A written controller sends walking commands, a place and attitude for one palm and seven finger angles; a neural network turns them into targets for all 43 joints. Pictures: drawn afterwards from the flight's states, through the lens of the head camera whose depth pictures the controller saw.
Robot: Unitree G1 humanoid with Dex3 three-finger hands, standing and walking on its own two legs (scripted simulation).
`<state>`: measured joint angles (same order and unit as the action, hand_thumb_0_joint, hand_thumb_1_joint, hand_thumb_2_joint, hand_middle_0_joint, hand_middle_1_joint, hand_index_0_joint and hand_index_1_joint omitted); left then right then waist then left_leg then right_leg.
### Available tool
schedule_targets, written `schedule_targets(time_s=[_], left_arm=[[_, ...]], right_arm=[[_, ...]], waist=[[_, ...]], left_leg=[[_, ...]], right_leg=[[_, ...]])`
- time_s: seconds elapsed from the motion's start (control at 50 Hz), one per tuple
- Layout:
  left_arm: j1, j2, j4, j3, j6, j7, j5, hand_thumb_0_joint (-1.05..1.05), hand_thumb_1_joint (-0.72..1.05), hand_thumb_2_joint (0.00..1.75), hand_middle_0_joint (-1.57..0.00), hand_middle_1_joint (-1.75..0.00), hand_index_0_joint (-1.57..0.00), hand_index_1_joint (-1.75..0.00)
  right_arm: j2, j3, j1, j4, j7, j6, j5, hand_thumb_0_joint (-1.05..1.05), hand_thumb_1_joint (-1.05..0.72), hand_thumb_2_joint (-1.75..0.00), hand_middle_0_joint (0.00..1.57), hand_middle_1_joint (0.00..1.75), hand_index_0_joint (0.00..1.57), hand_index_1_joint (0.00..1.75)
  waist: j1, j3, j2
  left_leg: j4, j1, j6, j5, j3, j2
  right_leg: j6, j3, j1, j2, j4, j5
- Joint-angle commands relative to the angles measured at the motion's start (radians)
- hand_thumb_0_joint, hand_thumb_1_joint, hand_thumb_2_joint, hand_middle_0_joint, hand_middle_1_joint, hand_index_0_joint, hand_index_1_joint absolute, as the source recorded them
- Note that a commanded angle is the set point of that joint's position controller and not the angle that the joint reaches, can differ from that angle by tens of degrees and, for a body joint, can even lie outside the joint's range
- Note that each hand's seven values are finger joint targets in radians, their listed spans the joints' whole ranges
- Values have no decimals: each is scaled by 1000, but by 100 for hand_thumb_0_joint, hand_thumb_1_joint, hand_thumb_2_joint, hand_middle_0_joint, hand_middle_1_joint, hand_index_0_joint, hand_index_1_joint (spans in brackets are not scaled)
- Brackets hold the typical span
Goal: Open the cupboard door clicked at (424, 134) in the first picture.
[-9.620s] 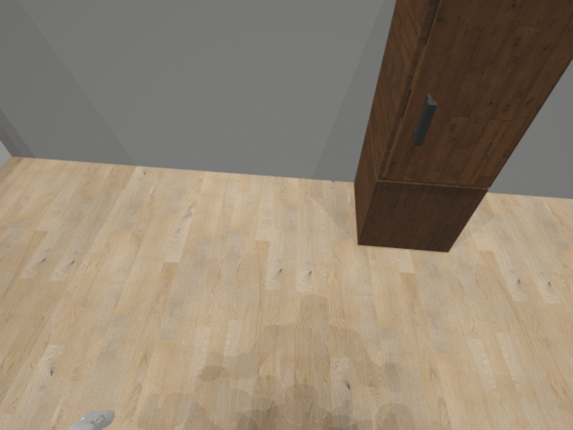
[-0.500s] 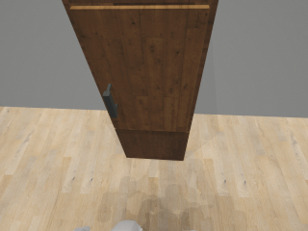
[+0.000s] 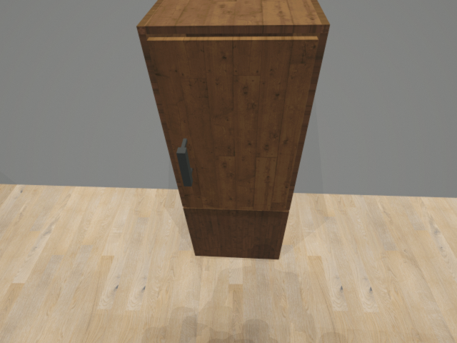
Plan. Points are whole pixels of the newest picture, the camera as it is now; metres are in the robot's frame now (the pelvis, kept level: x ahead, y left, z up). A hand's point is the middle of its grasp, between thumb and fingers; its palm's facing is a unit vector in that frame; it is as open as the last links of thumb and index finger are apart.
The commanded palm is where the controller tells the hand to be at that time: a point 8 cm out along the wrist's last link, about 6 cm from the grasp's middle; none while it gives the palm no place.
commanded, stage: come to a stop and stand still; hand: left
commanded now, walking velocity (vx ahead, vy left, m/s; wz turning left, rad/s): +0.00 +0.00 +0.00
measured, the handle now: (186, 162) +0.60 +0.17 -0.08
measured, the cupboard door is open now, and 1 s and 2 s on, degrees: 0 0 0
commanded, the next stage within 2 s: look again from close up in 0.16 s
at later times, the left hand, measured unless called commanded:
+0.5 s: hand out of the picture +0.05 +0.17 -0.17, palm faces +0.02 -0.98 -0.21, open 7.4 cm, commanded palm none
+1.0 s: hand (144, 276) +0.24 +0.18 -0.03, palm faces +0.29 -0.96 -0.06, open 7.6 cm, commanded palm +0.16 +0.23 -0.07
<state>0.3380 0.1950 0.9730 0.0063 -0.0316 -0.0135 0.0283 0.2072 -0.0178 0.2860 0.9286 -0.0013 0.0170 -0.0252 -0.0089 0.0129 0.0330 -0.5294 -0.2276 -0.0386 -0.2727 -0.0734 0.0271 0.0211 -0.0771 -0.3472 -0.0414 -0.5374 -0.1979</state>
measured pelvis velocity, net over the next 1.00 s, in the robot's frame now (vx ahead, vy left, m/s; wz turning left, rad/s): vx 0.05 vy -0.02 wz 0.09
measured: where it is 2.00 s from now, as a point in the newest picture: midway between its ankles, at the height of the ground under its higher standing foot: outside the picture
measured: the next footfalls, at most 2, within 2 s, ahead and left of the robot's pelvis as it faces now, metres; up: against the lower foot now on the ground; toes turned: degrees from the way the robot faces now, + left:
none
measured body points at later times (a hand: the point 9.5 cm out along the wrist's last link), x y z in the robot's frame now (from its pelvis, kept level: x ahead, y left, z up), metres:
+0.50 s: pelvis +0.04 -0.01 +0.00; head +0.05 -0.02 +0.45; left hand +0.05 +0.22 -0.15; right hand +0.04 -0.23 -0.16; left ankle +0.01 +0.10 -0.73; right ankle +0.08 -0.15 -0.73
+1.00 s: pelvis +0.05 -0.02 -0.01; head +0.07 -0.03 +0.44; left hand +0.22 +0.23 -0.02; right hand +0.18 -0.27 -0.12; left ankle +0.01 +0.10 -0.73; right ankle +0.09 -0.15 -0.73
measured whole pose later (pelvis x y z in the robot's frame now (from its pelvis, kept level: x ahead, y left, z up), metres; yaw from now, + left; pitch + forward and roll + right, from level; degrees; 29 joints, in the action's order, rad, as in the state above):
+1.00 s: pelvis +0.05 -0.02 -0.01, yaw +5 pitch +4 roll +1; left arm 0.36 0.15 0.24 0.13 0.22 0.03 -0.17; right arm 0.21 -0.04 0.29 0.78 0.04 -0.27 0.01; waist 0.03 -0.06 0.00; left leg -0.65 -0.34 0.01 -0.38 0.02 0.02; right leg 0.01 -0.01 -0.44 -0.03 -0.67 -0.31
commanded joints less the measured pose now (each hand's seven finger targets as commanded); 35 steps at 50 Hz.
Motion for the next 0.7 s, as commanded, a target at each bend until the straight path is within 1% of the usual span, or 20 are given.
schedule_targets(time_s=[0.0, 0.06, 0.12, 0.14, 0.16, 0.18, 0.2, 0.24, 0.26, 0.3, 0.34, 0.38, 0.42, 0.44, 0.46, 0.5, 0.52, 0.56, 0.6, 0.68], left_arm=[[-3, 111, -42, 23, 38, -10, -8, 0, 90, 90, -20, -30, -20, -30], [-7, 110, -24, 20, 42, -11, -9, 0, 90, 90, -20, -30, -20, -30], [0, 101, -5, 19, 43, -11, -10, 0, 90, 90, -20, -30, -20, -30], [5, 97, 3, 19, 43, -12, -11, 0, 90, 90, -20, -30, -20, -30], [2, 98, 6, 19, 44, -13, -10, 0, 90, 90, -20, -30, -20, -30], [4, 95, 11, 18, 44, -12, -11, 0, 90, 90, -20, -30, -20, -30], [5, 92, 13, 18, 45, -13, -11, 0, 90, 90, -20, -30, -20, -30], [5, 84, 23, 17, 46, -13, -12, 0, 90, 90, -20, -30, -20, -30], [2, 85, 26, 16, 48, -15, -12, 0, 90, 90, -20, -30, -20, -30], [3, 77, 33, 14, 50, -16, -13, 0, 90, 90, -20, -30, -20, -30], [2, 73, 42, 14, 52, -17, -14, 0, 90, 90, -20, -30, -20, -30], [-3, 74, 46, 14, 56, -18, -15, 0, 90, 90, -20, -30, -20, -30], [-9, 76, 49, 14, 58, -19, -16, 0, 90, 90, -20, -30, -20, -30], [-13, 76, 51, 14, 59, -19, -16, 0, 90, 90, -20, -30, -20, -30], [-17, 78, 51, 15, 60, -20, -16, 0, 90, 90, -20, -30, -20, -30], [-26, 81, 49, 15, 60, -21, -16, 0, 90, 90, -20, -30, -20, -30], [-28, 81, 51, 15, 59, -20, -17, 0, 90, 90, -20, -30, -20, -30], [-38, 87, 48, 15, 58, -21, -15, 0, 90, 90, -20, -30, -20, -30], [-42, 89, 46, 17, 60, -20, -16, 0, 90, 90, -20, -30, -20, -30], [-60, 101, 42, 20, 59, -20, -16, 0, 90, 90, -20, -30, -20, -30]], right_arm=[[106, -21, 13, -34, 12, -27, 5, 0, -90, -90, 20, 30, 20, 30], [96, -17, 34, -2, 13, -28, 8, 0, -90, -90, 20, 30, 20, 30], [91, -14, 51, 26, 14, -30, 7, 0, -90, -90, 20, 30, 20, 30], [89, -14, 52, 34, 15, -32, 7, 0, -90, -90, 20, 30, 20, 30], [87, -13, 54, 39, 16, -33, 8, 0, -90, -90, 20, 30, 20, 30], [87, -12, 57, 47, 17, -34, 8, 0, -90, -90, 20, 30, 20, 30], [83, -11, 62, 53, 17, -36, 8, 0, -90, -90, 20, 30, 20, 30], [79, -10, 66, 64, 19, -40, 9, 0, -90, -90, 20, 30, 20, 30], [79, -9, 60, 67, 20, -41, 10, 0, -90, -90, 20, 30, 20, 30], [74, -8, 61, 76, 22, -45, 11, 0, -90, -90, 20, 30, 20, 30], [68, -7, 64, 84, 24, -49, 12, 0, -90, -90, 20, 30, 20, 30], [64, -5, 66, 93, 26, -54, 14, 0, -90, -90, 20, 30, 20, 30], [61, -5, 67, 99, 28, -56, 15, 0, -90, -90, 20, 30, 20, 30], [59, -5, 69, 103, 29, -56, 15, 0, -90, -90, 20, 30, 20, 30], [59, -6, 67, 105, 29, -57, 15, 0, -90, -90, 20, 30, 20, 30], [57, -5, 61, 112, 30, -56, 15, 0, -90, -90, 20, 30, 20, 30], [60, -5, 57, 113, 31, -56, 14, 0, -90, -90, 20, 30, 20, 30], [58, -7, 51, 116, 31, -54, 14, 0, -90, -90, 20, 30, 20, 30], [63, -6, 46, 117, 31, -56, 14, 0, -90, -90, 20, 30, 20, 30], [74, -7, 35, 120, 32, -58, 13, 0, -90, -90, 20, 30, 20, 30]], waist=[[13, 46, -43], [20, 55, -64], [18, 64, -65], [16, 63, -51], [17, 65, -59], [16, 65, -49], [15, 56, -52], [13, 57, -22], [12, 67, -24], [9, 58, -23], [8, 44, -20], [10, 31, -36], [12, 13, -40], [14, 7, -55], [14, 8, -48], [16, 16, -58], [16, 13, -41], [17, 30, -56], [17, 14, -60], [17, 3, -40]], left_leg=[[206, -113, -16, -240, 160, -100], [192, -97, -13, -215, 156, -97], [190, -105, -11, -215, 157, -95], [190, -101, -11, -208, 155, -95], [191, -102, -10, -201, 158, -98], [192, -105, -9, -203, 156, -99], [195, -101, -9, -192, 160, -100], [206, -106, -8, -190, 163, -106], [209, -107, -8, -176, 168, -111], [207, -99, -6, -144, 162, -113], [196, -78, -5, -92, 151, -113], [178, -55, -2, -12, 136, -113], [165, -27, 1, 36, 123, -113], [159, -16, 3, 54, 120, -113], [153, -7, 4, 77, 117, -113], [151, 0, 6, 93, 113, -114], [151, 7, 7, 93, 111, -114], [152, 8, 8, 98, 109, -116], [148, 25, 8, 123, 107, -116], [150, 40, 10, 156, 105, -122]], right_leg=[[-54, -69, 28, -15, 122, -207], [-58, -88, 14, -22, 141, -224], [-59, -99, 13, -22, 144, -234], [-60, -99, 16, -24, 144, -227], [-60, -94, 22, -23, 141, -216], [-59, -96, 24, -23, 139, -211], [-60, -96, 36, -23, 134, -193], [-60, -86, 48, -22, 125, -164], [-60, -81, 53, -19, 118, -132], [-60, -76, 71, -22, 110, -83], [-59, -75, 90, -24, 106, -26], [-59, -73, 109, -29, 98, 53], [-59, -72, 121, -35, 94, 99], [-58, -70, 123, -35, 93, 117], [-59, -70, 126, -36, 91, 141], [-60, -71, 126, -38, 91, 160], [-60, -73, 124, -37, 92, 159], [-60, -69, 120, -37, 95, 164], [-61, -72, 131, -39, 94, 190], [-62, -66, 147, -37, 87, 214]])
